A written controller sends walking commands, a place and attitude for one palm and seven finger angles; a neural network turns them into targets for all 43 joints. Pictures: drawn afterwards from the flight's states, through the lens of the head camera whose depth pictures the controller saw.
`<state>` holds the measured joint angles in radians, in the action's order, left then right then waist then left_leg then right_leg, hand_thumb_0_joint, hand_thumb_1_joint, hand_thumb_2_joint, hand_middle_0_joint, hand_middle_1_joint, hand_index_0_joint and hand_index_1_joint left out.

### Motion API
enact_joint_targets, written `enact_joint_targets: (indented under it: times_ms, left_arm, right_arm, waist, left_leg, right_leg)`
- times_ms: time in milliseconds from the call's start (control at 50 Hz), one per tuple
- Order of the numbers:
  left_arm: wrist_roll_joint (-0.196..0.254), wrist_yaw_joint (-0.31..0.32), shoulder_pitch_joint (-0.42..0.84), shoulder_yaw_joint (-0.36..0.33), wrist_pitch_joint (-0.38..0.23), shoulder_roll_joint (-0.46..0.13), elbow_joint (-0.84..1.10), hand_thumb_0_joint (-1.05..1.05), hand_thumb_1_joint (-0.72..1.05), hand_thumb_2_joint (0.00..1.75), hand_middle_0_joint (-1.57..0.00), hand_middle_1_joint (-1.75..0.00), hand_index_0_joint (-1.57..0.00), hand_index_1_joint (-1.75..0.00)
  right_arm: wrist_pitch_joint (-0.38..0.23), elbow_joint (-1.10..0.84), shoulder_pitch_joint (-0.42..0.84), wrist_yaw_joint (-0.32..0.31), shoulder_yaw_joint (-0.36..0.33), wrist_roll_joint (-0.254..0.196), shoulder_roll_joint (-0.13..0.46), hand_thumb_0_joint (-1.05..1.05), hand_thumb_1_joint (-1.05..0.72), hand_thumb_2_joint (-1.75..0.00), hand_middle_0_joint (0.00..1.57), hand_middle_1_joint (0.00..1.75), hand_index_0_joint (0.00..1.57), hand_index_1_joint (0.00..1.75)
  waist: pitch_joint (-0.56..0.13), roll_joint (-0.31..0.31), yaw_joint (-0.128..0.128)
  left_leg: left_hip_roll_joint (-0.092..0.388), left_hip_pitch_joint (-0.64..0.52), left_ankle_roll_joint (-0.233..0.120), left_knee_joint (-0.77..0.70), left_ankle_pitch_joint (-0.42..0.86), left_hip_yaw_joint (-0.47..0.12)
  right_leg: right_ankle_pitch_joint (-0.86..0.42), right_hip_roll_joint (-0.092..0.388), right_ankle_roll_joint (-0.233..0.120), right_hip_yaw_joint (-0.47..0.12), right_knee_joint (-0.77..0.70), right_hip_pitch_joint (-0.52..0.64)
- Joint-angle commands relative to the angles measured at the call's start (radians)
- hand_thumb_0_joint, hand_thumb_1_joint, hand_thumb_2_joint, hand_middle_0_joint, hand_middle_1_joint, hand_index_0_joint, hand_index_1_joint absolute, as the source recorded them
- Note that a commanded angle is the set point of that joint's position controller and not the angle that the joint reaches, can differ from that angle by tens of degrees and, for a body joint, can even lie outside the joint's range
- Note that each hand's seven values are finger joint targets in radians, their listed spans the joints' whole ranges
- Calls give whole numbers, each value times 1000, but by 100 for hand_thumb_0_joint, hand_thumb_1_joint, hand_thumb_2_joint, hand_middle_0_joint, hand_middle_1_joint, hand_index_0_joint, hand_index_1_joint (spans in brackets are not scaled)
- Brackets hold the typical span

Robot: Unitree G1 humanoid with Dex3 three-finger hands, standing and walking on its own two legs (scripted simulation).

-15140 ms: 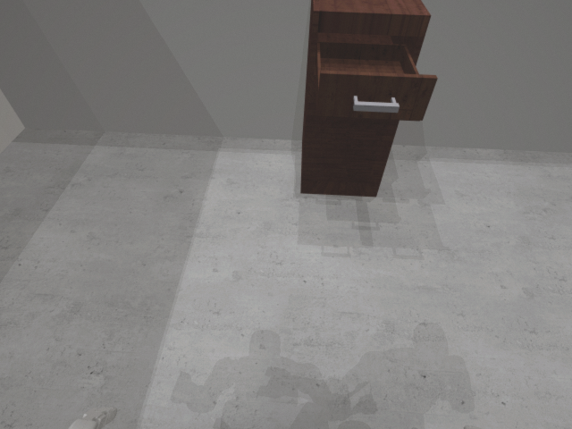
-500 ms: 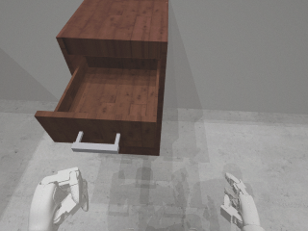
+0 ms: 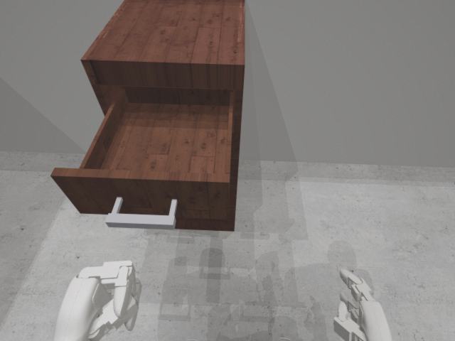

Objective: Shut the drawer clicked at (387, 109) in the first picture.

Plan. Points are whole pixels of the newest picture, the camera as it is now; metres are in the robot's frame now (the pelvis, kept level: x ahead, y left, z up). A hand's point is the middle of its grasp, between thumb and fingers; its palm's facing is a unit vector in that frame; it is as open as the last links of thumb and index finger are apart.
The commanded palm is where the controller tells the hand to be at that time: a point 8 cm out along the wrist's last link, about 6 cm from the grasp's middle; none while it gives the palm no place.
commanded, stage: raise the hand and make a fist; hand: left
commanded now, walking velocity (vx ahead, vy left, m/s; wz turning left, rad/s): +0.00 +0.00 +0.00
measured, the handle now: (143, 212) +0.35 +0.20 -0.01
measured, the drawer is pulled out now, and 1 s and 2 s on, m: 0.29 0.29 0.28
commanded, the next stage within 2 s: bring the fist close to the handle in 0.10 s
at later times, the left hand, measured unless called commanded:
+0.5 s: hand (137, 286) +0.19 +0.15 +0.06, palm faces +0.05 -1.00 -0.06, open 3.3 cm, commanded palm +0.17 +0.20 +0.06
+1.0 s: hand (159, 276) +0.23 +0.14 +0.01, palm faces -0.03 -1.00 -0.05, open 3.2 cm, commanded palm +0.21 +0.20 +0.01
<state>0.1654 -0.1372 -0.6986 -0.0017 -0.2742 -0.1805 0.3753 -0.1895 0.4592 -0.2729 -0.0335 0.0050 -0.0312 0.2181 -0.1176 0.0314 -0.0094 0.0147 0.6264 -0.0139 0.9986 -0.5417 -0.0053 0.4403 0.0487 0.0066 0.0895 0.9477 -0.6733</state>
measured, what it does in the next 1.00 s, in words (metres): stands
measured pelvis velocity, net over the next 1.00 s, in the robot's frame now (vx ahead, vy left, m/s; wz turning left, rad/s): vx -0.01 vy -0.01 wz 0.00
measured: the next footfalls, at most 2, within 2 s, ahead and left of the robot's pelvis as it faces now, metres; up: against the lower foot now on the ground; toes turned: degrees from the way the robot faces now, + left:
none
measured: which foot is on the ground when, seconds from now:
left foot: down 0.00-1.00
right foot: down 0.00-1.00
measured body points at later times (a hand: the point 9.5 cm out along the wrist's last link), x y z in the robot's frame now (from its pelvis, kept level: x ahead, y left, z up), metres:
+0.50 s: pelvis -0.01 -0.01 -0.01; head +0.05 +0.00 +0.44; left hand +0.18 +0.20 +0.07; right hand +0.18 -0.23 -0.08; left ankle -0.02 +0.11 -0.68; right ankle +0.02 -0.13 -0.68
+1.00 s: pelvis -0.01 -0.01 -0.04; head +0.07 -0.01 +0.40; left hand +0.22 +0.19 +0.01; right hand +0.17 -0.24 -0.12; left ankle -0.02 +0.11 -0.68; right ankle +0.02 -0.13 -0.68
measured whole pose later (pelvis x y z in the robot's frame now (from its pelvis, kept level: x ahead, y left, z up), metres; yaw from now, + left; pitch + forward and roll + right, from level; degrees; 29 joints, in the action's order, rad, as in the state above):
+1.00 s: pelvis -0.01 -0.01 -0.04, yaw +0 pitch +18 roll -1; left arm 0.15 -0.12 -0.35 -0.03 -0.42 -0.17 0.05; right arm -0.16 0.49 -0.22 -0.02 0.01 0.00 0.23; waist -0.15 0.02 0.01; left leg 0.02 0.92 0.00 1.20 -0.60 -0.02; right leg 0.50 0.05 -0.01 0.09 1.16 -0.97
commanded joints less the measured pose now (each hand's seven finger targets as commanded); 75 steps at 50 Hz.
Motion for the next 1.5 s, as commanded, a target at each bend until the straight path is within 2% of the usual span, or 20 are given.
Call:
enact_joint_targets:
  times_ms: [0, 80, 180, 280, 340, 400, 500, 540, 620, 720, 800, 840, 960, 980, 1040, 1060, 1180, 1300, 1380, 1480]
  left_arm:
    - [34, 51, -17, -109, -109, -70, 257, 0, 90, 90, -140, -160, -140, -160]
    - [38, 46, -14, -76, -137, -42, 227, 0, 90, 90, -140, -160, -140, -160]
    - [15, 4, 20, -21, -99, -41, 192, 0, 90, 90, -140, -160, -140, -160]
    - [3, 28, 109, -67, -87, -65, 128, 0, 90, 90, -140, -160, -140, -160]
    - [11, 54, 117, -121, -116, -88, 117, 0, 90, 90, -140, -160, -140, -160]
    - [15, 56, 175, -88, -146, -56, 110, 0, 90, 90, -140, -160, -140, -160]
    - [7, 25, 187, -38, -155, -31, 38, 0, 90, 90, -140, -160, -140, -160]
    - [1, 20, 190, -57, -144, -52, 0, 0, 90, 90, -140, -160, -140, -160]
    - [3, 36, 209, -103, -139, -73, -15, 0, 90, 90, -140, -160, -140, -160]
    - [7, 68, 267, -105, -196, -55, -19, 0, 90, 90, -140, -160, -140, -160]
    - [2, 47, 305, -80, -228, -49, -65, 0, 90, 90, -140, -160, -140, -160]
    - [-4, 29, 334, -59, -228, -44, -82, 0, 90, 90, -140, -160, -140, -160]
    - [5, 19, 399, -108, -205, -76, -139, 0, 90, 90, -140, -160, -140, -160]
    - [7, 25, 405, -119, -207, -80, -131, 0, 90, 90, -140, -160, -140, -160]
    - [13, 42, 472, -134, -214, -91, -152, 0, 90, 90, -140, -160, -140, -160]
    - [11, 45, 473, -146, -221, -96, -164, 0, 90, 90, -140, -160, -140, -160]
    - [10, 12, 576, -122, -232, -81, -280, 0, 90, 90, -140, -160, -140, -160]
    - [40, -9, 553, -142, -202, -110, -188, 0, 90, 90, -140, -160, -140, -160]
    - [33, 25, 538, -144, -193, -101, -223, 0, 90, 90, -140, -160, -140, -160]
    - [4, 43, 581, -82, -199, -54, -274, 0, 90, 90, -140, -160, -140, -160]
  right_arm:
    - [-61, -177, 82, -9, -44, -3, 94, 0, -90, -90, 20, 30, 20, 30]
    - [-71, -163, 77, -4, -44, 0, 104, 0, -90, -90, 20, 30, 20, 30]
    - [-79, -171, 76, -5, -40, -4, 120, 0, -90, -90, 20, 30, 20, 30]
    - [-64, -169, 73, -16, -37, 4, 120, 0, -90, -90, 20, 30, 20, 30]
    - [-62, -162, 75, -17, -39, 10, 114, 0, -90, -90, 20, 30, 20, 30]
    - [-67, -156, 64, -10, -37, 12, 112, 0, -90, -90, 20, 30, 20, 30]
    - [-72, -145, 52, -4, -42, 16, 126, 0, -90, -90, 20, 30, 20, 30]
    - [-64, -140, 54, -5, -47, 15, 131, 0, -90, -90, 20, 30, 20, 30]
    - [-46, -147, 58, -4, -52, 17, 126, 0, -90, -90, 20, 30, 20, 30]
    - [-43, -133, 60, 0, -52, 25, 117, 0, -90, -90, 20, 30, 20, 30]
    - [-43, -117, 57, 3, -54, 27, 127, 0, -90, -90, 20, 30, 20, 30]
    - [-40, -114, 53, 3, -54, 28, 134, 0, -90, -90, 20, 30, 20, 30]
    - [-19, -118, 59, -1, -58, 26, 140, 0, -90, -90, 20, 30, 20, 30]
    - [-16, -121, 62, -1, -59, 25, 138, 0, -90, -90, 20, 30, 20, 30]
    - [-9, -113, 64, 0, -54, 28, 136, 0, -90, -90, 20, 30, 20, 30]
    - [-7, -110, 67, 0, -56, 30, 137, 0, -90, -90, 20, 30, 20, 30]
    - [2, -86, 74, 4, -53, 28, 144, 0, -90, -90, 20, 30, 20, 30]
    - [11, -107, 68, 3, -56, 20, 145, 0, -90, -90, 20, 30, 20, 30]
    - [22, -102, 66, 4, -53, 21, 146, 0, -90, -90, 20, 30, 20, 30]
    - [26, -106, 74, 9, -51, 24, 152, 0, -90, -90, 20, 30, 20, 30]
  waist:
    - [-108, 1, -13]
    - [-102, -11, 4]
    - [-73, -10, 25]
    - [-66, -58, 23]
    - [-109, -32, 2]
    - [-147, 21, 14]
    - [-180, -2, 30]
    - [-186, -48, 31]
    - [-208, -57, 15]
    - [-230, -18, 17]
    - [-248, -18, 33]
    - [-260, -17, 46]
    - [-301, -41, 32]
    - [-317, -16, 22]
    - [-309, -41, 32]
    - [-324, -23, 24]
    - [-318, -25, 45]
    - [-418, 18, 15]
    - [-350, -33, 31]
    - [-285, -34, 47]
  left_leg:
    - [-17, -2, 4, -179, 304, -20]
    - [-17, 6, 3, -167, 287, -22]
    - [-15, 18, -2, -173, 234, -29]
    - [-21, 57, -2, -159, 203, -32]
    - [-25, 62, 1, -144, 222, -24]
    - [-26, 50, 5, -121, 261, -20]
    - [-24, 73, 4, -92, 289, -22]
    - [-22, 94, 3, -86, 295, -25]
    - [-27, 130, 4, -71, 296, -16]
    - [-27, 149, 6, -32, 310, -12]
    - [-24, 174, 5, -3, 295, -16]
    - [-22, 181, 2, 12, 304, -20]
    - [-23, 224, 1, 38, 288, -20]
    - [-25, 220, 3, 39, 300, -18]
    - [-26, 254, 0, 54, 274, -20]
    - [-26, 258, 2, 60, 265, -17]
    - [-28, 307, -2, 92, 221, -15]
    - [-27, 233, -2, 58, 300, -17]
    - [-23, 262, 0, 53, 266, -26]
    - [-24, 283, 2, 48, 185, -31]
  right_leg:
    - [-178, -42, -27, 4, -111, 156]
    - [-166, -42, -24, 0, -115, 136]
    - [-111, -38, -22, -6, -128, 111]
    - [-73, -40, -21, -10, -118, 84]
    - [-89, -41, -25, -15, -102, 98]
    - [-139, -39, -28, -16, -76, 82]
    - [-181, -36, -26, -17, -52, 65]
    - [-190, -37, -25, -17, -45, 68]
    - [-209, -32, -26, -26, -28, 84]
    - [-226, -32, -29, -30, 11, 42]
    - [-210, -32, -28, -34, 35, -2]
    - [-215, -32, -29, -31, 50, -24]
    - [-203, -31, -28, -38, 78, -34]
    - [-215, -31, -30, -38, 86, -31]
    - [-191, -33, -29, -43, 89, -42]
    - [-178, -31, -29, -46, 96, -49]
    - [-139, -29, -27, -58, 108, -95]
    - [-213, -27, -30, -51, 102, -20]
    - [-172, -32, -26, -36, 102, -60]
    - [-74, -31, -29, -29, 95, -130]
